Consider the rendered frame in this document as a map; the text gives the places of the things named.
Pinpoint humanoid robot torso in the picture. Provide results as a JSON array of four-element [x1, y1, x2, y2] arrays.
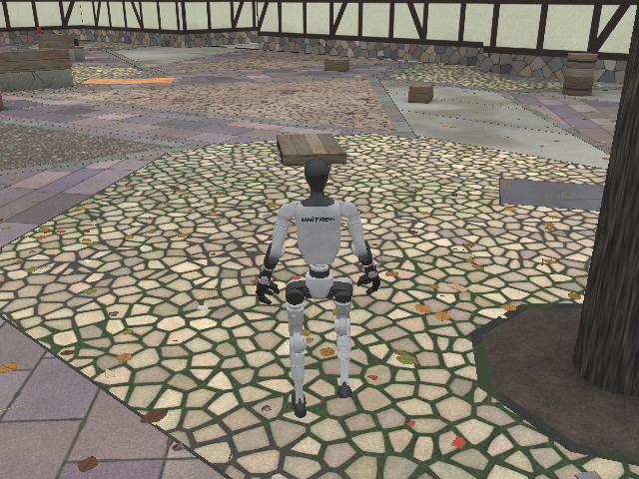
[[295, 197, 341, 299]]

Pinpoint right robot upper arm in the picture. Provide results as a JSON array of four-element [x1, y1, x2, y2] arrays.
[[338, 201, 367, 256]]

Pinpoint robot right hand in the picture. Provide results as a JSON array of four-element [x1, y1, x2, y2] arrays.
[[357, 273, 380, 294]]

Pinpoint robot left foot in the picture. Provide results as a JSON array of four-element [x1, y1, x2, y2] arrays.
[[292, 391, 307, 418]]

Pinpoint robot left forearm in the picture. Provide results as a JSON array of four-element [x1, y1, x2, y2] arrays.
[[258, 242, 279, 284]]

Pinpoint robot left hand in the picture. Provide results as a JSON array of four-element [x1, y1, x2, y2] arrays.
[[256, 281, 280, 304]]

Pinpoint left robot upper arm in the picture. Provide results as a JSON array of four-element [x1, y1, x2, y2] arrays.
[[269, 203, 297, 258]]

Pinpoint robot right forearm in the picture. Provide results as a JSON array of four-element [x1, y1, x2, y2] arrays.
[[358, 240, 377, 278]]

